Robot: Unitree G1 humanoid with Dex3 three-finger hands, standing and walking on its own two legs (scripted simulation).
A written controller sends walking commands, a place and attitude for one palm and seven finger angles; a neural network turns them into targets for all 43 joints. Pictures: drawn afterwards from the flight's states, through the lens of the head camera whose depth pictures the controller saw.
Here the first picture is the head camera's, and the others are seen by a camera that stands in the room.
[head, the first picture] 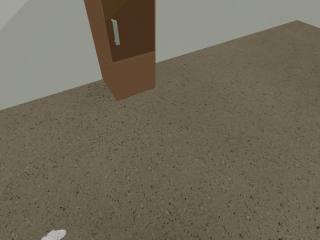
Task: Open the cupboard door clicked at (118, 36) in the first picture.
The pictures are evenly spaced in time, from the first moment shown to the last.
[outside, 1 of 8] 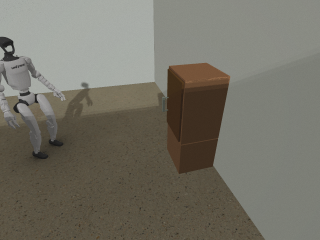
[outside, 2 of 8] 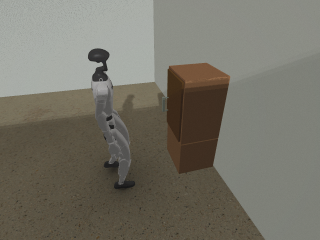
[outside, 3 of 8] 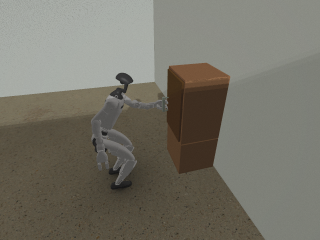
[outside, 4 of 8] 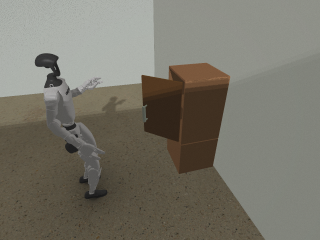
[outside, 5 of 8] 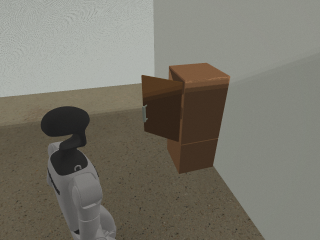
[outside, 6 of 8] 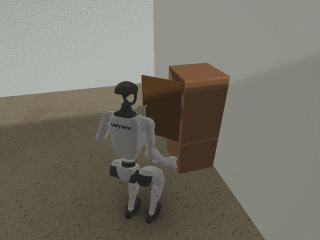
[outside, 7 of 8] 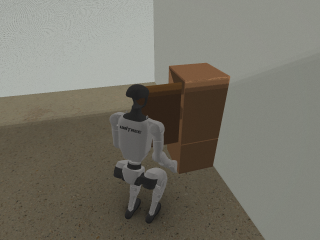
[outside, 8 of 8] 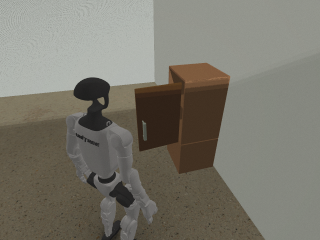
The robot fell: no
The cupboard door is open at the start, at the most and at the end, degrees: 0 95 95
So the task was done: yes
